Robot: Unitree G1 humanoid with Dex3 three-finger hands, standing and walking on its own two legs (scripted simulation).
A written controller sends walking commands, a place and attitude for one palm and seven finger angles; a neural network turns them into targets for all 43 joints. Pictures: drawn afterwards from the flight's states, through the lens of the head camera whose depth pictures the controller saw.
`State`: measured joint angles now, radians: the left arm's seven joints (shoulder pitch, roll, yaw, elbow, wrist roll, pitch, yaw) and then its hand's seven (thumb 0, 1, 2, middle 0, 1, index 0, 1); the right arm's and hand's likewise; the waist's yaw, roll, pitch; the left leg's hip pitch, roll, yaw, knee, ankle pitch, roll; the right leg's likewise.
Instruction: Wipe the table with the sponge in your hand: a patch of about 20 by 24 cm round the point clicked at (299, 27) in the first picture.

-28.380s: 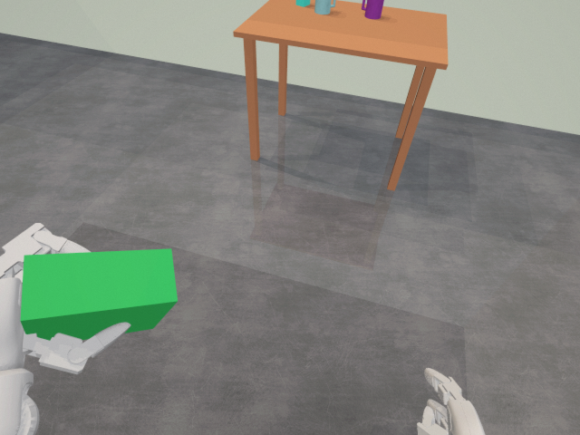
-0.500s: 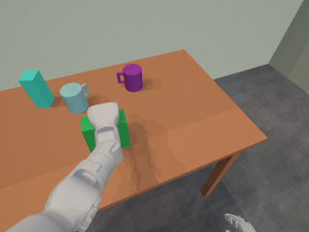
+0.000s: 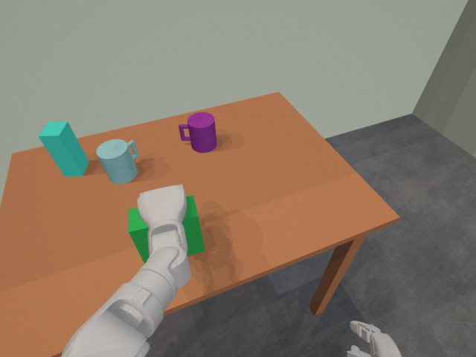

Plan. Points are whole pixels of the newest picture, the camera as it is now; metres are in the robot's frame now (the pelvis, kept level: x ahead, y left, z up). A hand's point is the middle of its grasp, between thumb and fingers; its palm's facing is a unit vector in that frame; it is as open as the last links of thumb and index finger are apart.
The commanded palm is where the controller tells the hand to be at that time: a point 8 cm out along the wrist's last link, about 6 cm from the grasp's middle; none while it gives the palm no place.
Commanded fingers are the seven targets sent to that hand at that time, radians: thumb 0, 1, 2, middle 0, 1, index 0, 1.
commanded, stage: wipe back along the third lane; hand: left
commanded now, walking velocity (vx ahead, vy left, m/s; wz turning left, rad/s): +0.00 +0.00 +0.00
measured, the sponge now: (171, 237) +0.36 +0.18 -0.04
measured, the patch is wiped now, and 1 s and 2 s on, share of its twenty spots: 1.00 1.00 1.00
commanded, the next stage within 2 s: slide back across to the middle lane in 0.46 s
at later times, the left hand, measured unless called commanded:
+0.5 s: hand (173, 243) +0.32 +0.15 +0.01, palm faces -0.03 -0.04 -1.00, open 9.8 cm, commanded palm +0.27 +0.14 +0.04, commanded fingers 0.00 0.10 1.30 -1.20 -1.60 -1.20 -1.60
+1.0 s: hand (153, 253) +0.29 +0.18 +0.01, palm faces -0.05 -0.10 -0.99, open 9.8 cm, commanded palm +0.25 +0.19 +0.06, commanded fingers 0.00 0.10 1.30 -1.20 -1.60 -1.20 -1.60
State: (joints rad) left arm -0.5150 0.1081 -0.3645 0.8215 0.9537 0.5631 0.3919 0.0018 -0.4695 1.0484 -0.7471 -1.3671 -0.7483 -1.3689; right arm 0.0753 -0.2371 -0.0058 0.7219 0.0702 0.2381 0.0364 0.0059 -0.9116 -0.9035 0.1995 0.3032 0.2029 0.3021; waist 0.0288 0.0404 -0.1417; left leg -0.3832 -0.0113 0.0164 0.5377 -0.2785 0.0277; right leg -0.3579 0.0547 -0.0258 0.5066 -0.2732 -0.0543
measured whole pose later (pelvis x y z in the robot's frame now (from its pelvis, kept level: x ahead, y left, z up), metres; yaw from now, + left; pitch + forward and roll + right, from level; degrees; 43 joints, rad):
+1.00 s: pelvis -0.01 -0.01 +0.00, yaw -1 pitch +2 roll +1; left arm -0.18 0.20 -0.34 0.42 0.96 0.56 0.28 0.01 -0.47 1.05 -0.74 -1.37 -0.75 -1.37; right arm 0.02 -0.26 0.01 0.67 0.09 0.21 0.02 0.01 -0.91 -0.90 0.20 0.30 0.20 0.30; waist 0.06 0.06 -0.09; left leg -0.25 0.00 0.04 0.48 -0.26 0.02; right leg -0.25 0.06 0.00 0.49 -0.26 -0.07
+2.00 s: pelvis -0.03 +0.00 -0.01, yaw +0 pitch +7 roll -1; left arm -0.41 0.32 -0.15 0.73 0.99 0.34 0.30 0.00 -0.48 1.05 -0.76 -1.36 -0.76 -1.36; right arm 0.15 -0.26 -0.01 0.72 0.08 0.15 -0.03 0.01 -0.91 -0.90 0.20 0.30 0.20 0.30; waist 0.02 0.06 -0.12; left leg -0.47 -0.01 0.02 0.61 -0.27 0.03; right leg -0.45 0.06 -0.03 0.59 -0.27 -0.05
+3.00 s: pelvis -0.01 +0.02 -0.02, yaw -1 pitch +16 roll -3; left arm -0.84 0.49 -0.05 1.19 1.04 0.23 0.31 0.01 -0.49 1.06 -0.77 -1.35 -0.77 -1.36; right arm 0.26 -0.26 -0.01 0.75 0.06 0.12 0.01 0.00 -0.91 -0.90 0.20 0.30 0.21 0.30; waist -0.08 0.03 -0.14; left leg -0.66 0.00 0.01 0.69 -0.31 0.05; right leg -0.61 0.06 -0.03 0.60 -0.28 -0.03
